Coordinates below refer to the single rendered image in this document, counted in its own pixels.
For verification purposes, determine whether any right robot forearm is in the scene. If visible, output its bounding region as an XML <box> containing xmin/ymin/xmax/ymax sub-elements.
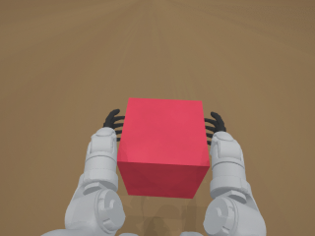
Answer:
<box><xmin>210</xmin><ymin>131</ymin><xmax>261</xmax><ymax>214</ymax></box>

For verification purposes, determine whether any right robot upper arm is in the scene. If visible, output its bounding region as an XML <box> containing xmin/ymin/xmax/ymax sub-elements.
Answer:
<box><xmin>203</xmin><ymin>196</ymin><xmax>267</xmax><ymax>236</ymax></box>

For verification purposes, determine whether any left robot forearm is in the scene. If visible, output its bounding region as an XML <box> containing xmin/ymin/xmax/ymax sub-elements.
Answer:
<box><xmin>64</xmin><ymin>127</ymin><xmax>118</xmax><ymax>229</ymax></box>

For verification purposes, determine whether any robot left hand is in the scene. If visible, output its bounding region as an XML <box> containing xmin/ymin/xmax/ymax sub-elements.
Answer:
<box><xmin>102</xmin><ymin>109</ymin><xmax>125</xmax><ymax>142</ymax></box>

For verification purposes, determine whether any robot right hand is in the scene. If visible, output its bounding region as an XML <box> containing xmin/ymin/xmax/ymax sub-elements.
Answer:
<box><xmin>204</xmin><ymin>111</ymin><xmax>226</xmax><ymax>146</ymax></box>

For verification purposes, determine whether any left robot upper arm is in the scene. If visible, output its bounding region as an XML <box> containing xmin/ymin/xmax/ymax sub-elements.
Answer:
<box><xmin>41</xmin><ymin>188</ymin><xmax>126</xmax><ymax>236</ymax></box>

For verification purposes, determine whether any carton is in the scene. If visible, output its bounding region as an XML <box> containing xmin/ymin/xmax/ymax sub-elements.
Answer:
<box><xmin>116</xmin><ymin>97</ymin><xmax>211</xmax><ymax>199</ymax></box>

